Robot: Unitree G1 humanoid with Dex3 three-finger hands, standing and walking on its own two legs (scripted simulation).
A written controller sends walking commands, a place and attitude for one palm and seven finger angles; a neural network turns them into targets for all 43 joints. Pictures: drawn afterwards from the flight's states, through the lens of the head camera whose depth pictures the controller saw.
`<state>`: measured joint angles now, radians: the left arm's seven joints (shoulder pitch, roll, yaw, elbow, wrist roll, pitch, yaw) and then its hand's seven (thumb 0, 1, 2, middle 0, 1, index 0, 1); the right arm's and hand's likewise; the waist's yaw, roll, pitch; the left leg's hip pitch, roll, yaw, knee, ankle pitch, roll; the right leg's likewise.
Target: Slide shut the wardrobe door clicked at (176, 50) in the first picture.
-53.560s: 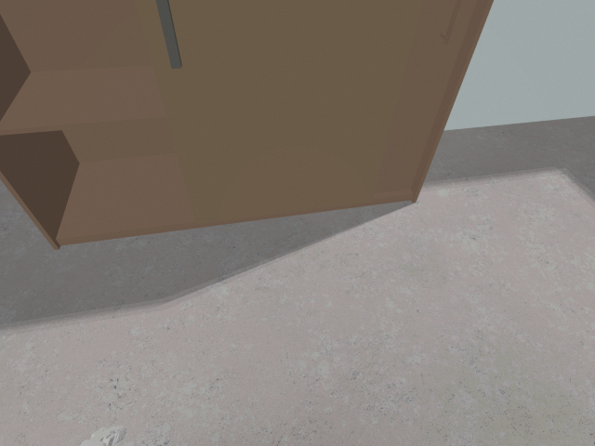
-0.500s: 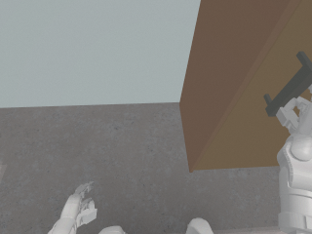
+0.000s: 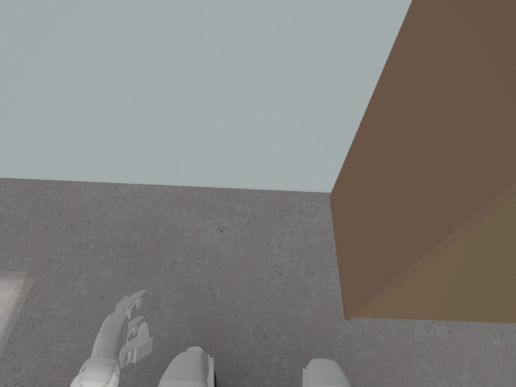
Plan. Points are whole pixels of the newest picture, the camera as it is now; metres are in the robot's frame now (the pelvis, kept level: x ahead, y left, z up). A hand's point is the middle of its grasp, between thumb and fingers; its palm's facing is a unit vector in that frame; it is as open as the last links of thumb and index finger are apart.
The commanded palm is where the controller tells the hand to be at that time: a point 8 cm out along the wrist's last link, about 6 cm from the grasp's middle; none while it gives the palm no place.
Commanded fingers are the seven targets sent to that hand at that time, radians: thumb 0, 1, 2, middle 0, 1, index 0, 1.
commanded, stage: stop walking and hold the door there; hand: right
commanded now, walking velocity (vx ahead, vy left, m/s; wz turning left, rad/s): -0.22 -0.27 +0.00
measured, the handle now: out of the picture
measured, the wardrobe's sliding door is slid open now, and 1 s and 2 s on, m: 0.00 0.00 0.00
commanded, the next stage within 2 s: none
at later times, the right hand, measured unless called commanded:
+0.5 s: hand out of the picture +0.25 -0.42 +0.11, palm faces +0.64 +0.61 -0.47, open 6.2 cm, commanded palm +0.20 -0.41 +0.11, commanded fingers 0.00 -0.90 -0.90 0.45 1.40 0.45 1.40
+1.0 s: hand out of the picture +0.25 -0.43 +0.09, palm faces +0.62 +0.63 -0.47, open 5.4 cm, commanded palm +0.20 -0.43 +0.11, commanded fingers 0.00 -0.90 -0.90 0.45 1.40 0.45 1.40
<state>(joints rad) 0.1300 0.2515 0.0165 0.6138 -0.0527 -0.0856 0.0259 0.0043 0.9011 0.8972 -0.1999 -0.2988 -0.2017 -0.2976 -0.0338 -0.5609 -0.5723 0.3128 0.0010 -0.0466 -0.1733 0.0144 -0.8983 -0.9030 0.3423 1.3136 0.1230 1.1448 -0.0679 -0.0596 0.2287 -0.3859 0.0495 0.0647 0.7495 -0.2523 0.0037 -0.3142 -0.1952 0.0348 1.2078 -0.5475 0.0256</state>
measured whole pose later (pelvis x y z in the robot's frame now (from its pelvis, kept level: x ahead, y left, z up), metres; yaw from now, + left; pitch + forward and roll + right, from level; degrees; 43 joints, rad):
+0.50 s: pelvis +0.02 -0.02 +0.04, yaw +3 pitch -2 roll -1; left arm 0.27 0.21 -0.04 0.70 -0.02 -0.16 0.06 0.01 0.90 0.90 -0.20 -0.30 -0.20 -0.30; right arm 0.17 -0.50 -0.54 0.33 0.02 -0.05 -0.23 0.01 -0.90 -0.90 0.36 1.34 0.11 1.19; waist -0.02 0.01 -0.01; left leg -0.15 0.01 0.04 0.45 -0.27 0.02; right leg -0.21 0.01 -0.10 0.41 -0.17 -0.03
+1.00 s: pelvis +0.01 -0.03 +0.04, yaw +4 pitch +0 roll +1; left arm 0.25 0.32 0.03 0.73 -0.04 -0.08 0.10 0.01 0.90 0.90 -0.20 -0.30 -0.20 -0.30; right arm 0.07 -0.50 -0.54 0.60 0.02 -0.12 -0.19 0.01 -0.90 -0.90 0.46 1.40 0.26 1.33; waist -0.01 -0.06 -0.04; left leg -0.19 -0.01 0.03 0.43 -0.24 0.00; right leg -0.28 -0.02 -0.10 0.47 -0.19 -0.04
